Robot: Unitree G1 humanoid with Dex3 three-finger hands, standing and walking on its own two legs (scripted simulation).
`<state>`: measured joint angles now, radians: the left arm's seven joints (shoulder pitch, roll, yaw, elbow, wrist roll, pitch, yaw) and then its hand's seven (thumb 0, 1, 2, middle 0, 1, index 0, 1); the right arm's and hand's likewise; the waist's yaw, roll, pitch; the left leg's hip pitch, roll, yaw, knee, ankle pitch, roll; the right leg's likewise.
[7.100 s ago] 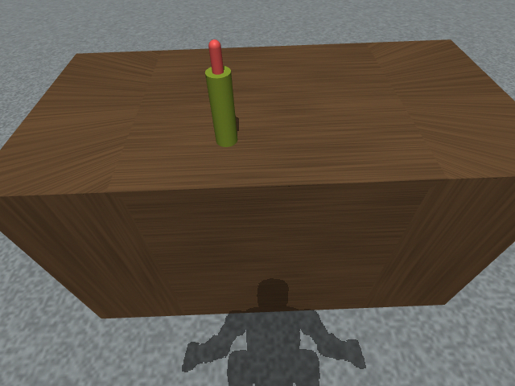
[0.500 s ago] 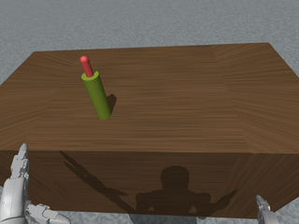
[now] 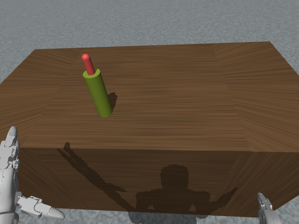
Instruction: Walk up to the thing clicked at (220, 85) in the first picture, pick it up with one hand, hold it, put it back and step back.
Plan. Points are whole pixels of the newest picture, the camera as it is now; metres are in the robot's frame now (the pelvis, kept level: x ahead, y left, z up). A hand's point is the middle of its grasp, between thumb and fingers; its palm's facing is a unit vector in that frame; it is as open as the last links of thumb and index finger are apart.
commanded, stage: rise first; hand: left
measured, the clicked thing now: (96, 87) +0.51 +0.24 +0.09
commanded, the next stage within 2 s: go down in 0.12 s
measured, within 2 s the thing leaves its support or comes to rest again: neither
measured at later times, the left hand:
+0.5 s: hand (30, 168) +0.21 +0.29 +0.12, palm faces +0.41 -0.83 -0.38, open 17.6 cm
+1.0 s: hand (22, 128) +0.30 +0.36 +0.14, palm faces +0.22 -0.97 -0.10, open 17.5 cm
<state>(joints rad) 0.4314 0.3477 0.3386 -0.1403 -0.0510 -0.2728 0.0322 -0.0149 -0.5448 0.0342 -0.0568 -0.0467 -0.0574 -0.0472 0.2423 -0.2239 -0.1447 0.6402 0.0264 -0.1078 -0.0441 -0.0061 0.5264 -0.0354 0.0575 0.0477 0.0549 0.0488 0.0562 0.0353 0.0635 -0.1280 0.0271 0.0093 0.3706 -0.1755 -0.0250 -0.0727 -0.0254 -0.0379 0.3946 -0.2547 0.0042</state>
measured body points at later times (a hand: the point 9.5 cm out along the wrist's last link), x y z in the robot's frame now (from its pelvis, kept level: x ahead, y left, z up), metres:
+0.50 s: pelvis +0.00 +0.00 -0.01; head +0.00 -0.01 +0.44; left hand +0.18 +0.34 +0.14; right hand +0.17 -0.27 -0.09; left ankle +0.02 +0.14 -0.74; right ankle -0.02 -0.12 -0.74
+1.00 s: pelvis +0.00 +0.01 -0.01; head +0.00 +0.01 +0.44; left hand +0.29 +0.41 +0.15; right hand +0.15 -0.25 -0.08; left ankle +0.02 +0.14 -0.74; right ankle -0.02 -0.12 -0.74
